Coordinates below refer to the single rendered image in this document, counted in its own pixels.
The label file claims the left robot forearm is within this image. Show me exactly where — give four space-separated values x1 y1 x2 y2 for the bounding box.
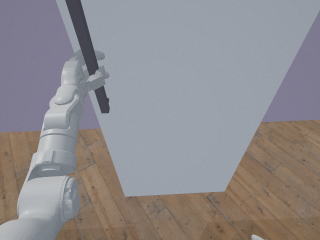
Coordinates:
17 84 85 218

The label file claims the left robot hand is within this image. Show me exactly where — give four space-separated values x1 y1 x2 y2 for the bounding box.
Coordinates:
61 49 110 98

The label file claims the robot left upper arm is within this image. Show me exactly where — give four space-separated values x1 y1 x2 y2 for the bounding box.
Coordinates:
0 175 80 240

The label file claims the handle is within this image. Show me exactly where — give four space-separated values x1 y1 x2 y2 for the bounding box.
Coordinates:
65 0 110 114

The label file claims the fridge door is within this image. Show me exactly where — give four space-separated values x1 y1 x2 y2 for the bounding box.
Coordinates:
56 0 320 197

